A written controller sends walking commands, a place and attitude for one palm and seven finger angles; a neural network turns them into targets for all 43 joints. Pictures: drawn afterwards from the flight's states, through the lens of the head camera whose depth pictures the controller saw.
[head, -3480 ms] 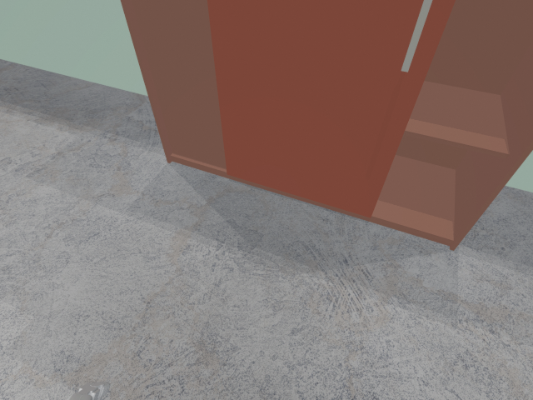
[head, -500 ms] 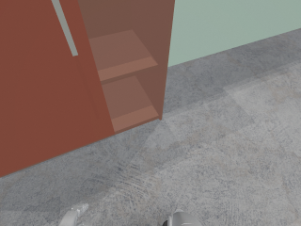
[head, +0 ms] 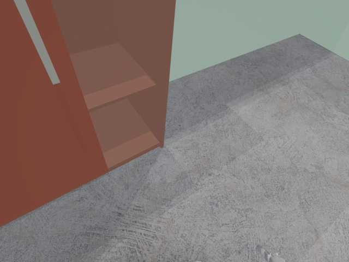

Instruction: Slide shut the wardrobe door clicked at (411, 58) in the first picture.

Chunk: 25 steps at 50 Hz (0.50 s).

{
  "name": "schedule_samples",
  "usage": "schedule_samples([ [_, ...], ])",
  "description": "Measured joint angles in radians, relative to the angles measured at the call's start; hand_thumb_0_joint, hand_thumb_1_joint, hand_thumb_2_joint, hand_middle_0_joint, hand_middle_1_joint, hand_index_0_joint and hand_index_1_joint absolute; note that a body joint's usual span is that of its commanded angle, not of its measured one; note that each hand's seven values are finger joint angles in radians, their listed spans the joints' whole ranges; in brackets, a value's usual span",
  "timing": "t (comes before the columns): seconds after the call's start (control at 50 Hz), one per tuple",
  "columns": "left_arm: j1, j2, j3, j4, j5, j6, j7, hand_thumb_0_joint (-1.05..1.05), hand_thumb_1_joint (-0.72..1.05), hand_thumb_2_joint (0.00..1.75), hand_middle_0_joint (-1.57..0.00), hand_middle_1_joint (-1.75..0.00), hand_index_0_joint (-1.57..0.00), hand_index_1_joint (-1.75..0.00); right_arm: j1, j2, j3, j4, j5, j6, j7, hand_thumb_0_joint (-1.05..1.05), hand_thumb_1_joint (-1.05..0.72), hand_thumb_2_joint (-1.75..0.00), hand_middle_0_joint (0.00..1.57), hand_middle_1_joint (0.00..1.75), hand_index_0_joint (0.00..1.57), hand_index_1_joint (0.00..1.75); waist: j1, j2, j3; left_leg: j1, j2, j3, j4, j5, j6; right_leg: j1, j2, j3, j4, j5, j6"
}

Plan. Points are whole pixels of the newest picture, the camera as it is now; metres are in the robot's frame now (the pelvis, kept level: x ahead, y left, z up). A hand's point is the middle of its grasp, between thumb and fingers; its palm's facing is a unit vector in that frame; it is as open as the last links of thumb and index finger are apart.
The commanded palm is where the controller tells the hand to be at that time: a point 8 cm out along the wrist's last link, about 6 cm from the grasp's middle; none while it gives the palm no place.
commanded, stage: walk to a spot facing it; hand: left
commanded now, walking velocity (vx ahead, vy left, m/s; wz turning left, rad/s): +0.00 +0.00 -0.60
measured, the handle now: (34, 34) +0.56 +0.44 +0.17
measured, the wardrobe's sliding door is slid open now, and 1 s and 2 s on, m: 0.37 0.37 0.37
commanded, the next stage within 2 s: turn to face it in 1.78 s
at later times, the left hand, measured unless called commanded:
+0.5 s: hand (124, 244) +0.18 +0.14 -0.16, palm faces -0.33 -0.91 -0.24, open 7.4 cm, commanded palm none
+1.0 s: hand (128, 248) +0.17 +0.13 -0.16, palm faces -0.49 -0.84 -0.22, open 7.4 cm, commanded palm none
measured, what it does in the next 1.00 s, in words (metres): steps on the spot, turning right: right foot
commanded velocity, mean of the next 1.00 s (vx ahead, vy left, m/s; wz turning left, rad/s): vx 0.00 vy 0.00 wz -0.60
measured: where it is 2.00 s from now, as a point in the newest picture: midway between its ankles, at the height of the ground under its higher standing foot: outside the picture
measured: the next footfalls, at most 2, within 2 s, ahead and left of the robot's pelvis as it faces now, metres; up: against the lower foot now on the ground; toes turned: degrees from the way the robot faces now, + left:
right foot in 0.50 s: +0.02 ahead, -0.13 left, +0.00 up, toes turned -26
left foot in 1.04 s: +0.10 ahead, +0.07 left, +0.00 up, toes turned -36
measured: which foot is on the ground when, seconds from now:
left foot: down 0.00-0.50, up 0.52-1.00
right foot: up 0.00-0.48, down 0.50-1.00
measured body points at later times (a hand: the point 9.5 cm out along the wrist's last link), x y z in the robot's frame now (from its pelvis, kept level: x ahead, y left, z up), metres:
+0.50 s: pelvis +0.01 -0.01 -0.01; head +0.04 -0.04 +0.44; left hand +0.19 +0.19 -0.14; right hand -0.08 -0.25 -0.16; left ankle -0.01 +0.10 -0.73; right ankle -0.01 -0.11 -0.73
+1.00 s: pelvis +0.00 -0.01 +0.01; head +0.03 -0.02 +0.46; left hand +0.19 +0.17 -0.14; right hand -0.03 -0.29 -0.12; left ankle +0.07 +0.10 -0.71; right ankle -0.01 -0.11 -0.73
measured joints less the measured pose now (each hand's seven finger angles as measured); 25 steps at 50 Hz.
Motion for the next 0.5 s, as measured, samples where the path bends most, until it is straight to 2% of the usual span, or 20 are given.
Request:
schedule_samples([
  [0.04,0.011,0.011,0.007,0.010,0.007,0.007,-0.004,0.00,0.91,0.90,-0.20,-0.30,-0.20,-0.29,0.018,0.005,0.011,-0.002,-0.007,0.001,0.002,0.00,-0.91,-0.90,0.20,0.29,0.20,0.30,0.000,-0.005,-0.006,0.024,0.016,0.027,-0.011,-0.015,0.024,-0.055,0.002,-0.028,0.198,-0.117,0.021],
  [0.1,0.026,0.019,0.015,0.022,0.012,0.010,-0.016,0.00,0.91,0.90,-0.19,-0.30,-0.20,-0.29,0.048,0.010,0.017,0.003,-0.011,0.003,-0.004,0.01,-0.91,-0.90,0.20,0.29,0.20,0.30,-0.007,0.003,-0.011,0.072,0.039,0.058,-0.065,-0.008,0.031,-0.109,-0.022,-0.060,0.445,-0.115,0.046],
  [0.18,0.032,0.020,0.018,0.031,0.010,0.014,-0.022,0.00,0.91,0.90,-0.19,-0.30,-0.19,-0.29,0.085,0.013,0.018,0.014,-0.010,-0.005,-0.008,0.01,-0.91,-0.90,0.20,0.30,0.20,0.30,-0.014,0.010,-0.003,0.115,0.055,0.103,-0.112,0.006,0.034,-0.116,-0.071,-0.073,0.554,-0.075,0.070],
  [0.28,0.016,0.008,0.013,0.042,0.006,0.029,-0.023,0.00,0.91,0.90,-0.19,-0.30,-0.19,-0.29,0.133,0.019,0.011,0.037,-0.010,-0.005,-0.006,0.01,-0.91,-0.90,0.20,0.30,0.20,0.30,-0.028,0.018,0.010,0.142,0.072,0.167,-0.119,-0.004,0.032,-0.082,-0.112,-0.095,0.494,-0.069,0.083],
  [0.36,-0.016,-0.011,0.005,0.041,0.004,0.035,-0.026,0.00,0.91,0.90,-0.19,-0.30,-0.19,-0.29,0.163,0.013,-0.002,0.062,-0.014,0.002,-0.001,0.01,-0.91,-0.90,0.20,0.30,0.20,0.30,-0.049,0.033,0.025,0.151,0.088,0.222,-0.100,-0.023,0.021,-0.041,-0.131,-0.139,0.366,-0.101,0.075],
  [0.46,-0.062,-0.038,-0.009,0.021,0.005,0.019,-0.027,0.00,0.91,0.90,-0.19,-0.30,-0.19,-0.29,0.184,-0.019,-0.026,0.091,-0.018,0.012,0.009,0.01,-0.91,-0.90,0.20,0.30,0.20,0.30,-0.079,0.076,0.044,0.144,0.130,0.294,-0.021,-0.074,-0.010,0.040,-0.122,-0.192,0.132,-0.114,0.039],
  [0.5,-0.074,-0.038,-0.014,0.004,0.007,-0.003,-0.026,0.00,0.91,0.90,-0.19,-0.30,-0.19,-0.29,0.202,-0.033,-0.033,0.096,-0.013,0.015,0.015,0.01,-0.91,-0.90,0.20,0.30,0.20,0.30,-0.085,0.090,0.040,0.117,0.156,0.309,0.063,-0.112,-0.030,0.097,-0.111,-0.205,-0.005,-0.006,0.010],
])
